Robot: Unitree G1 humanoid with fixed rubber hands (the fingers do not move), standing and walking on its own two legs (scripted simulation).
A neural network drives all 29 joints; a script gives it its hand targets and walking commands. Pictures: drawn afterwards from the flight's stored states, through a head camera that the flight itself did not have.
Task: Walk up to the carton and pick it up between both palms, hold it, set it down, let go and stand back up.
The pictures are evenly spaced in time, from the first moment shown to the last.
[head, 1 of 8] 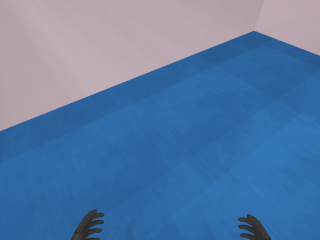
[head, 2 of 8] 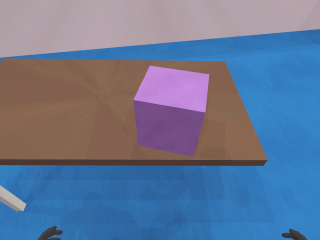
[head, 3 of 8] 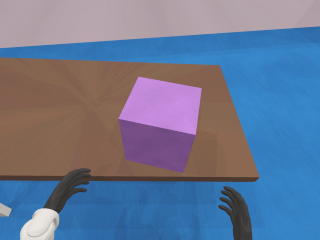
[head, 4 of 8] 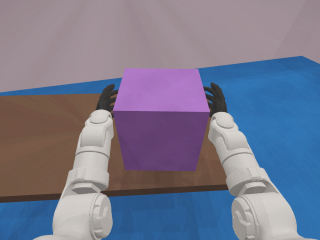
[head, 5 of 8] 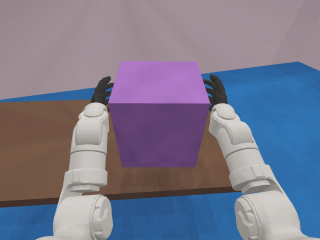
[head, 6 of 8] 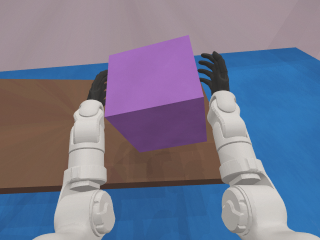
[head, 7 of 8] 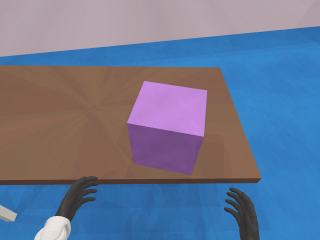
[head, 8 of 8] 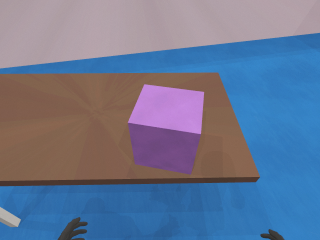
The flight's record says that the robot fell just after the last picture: no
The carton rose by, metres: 0.23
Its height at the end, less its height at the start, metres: +0.00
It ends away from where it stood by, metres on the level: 0.02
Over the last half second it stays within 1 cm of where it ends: yes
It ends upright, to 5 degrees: yes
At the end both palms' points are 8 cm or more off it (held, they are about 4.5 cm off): yes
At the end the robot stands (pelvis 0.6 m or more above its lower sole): yes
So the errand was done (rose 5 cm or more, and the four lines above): yes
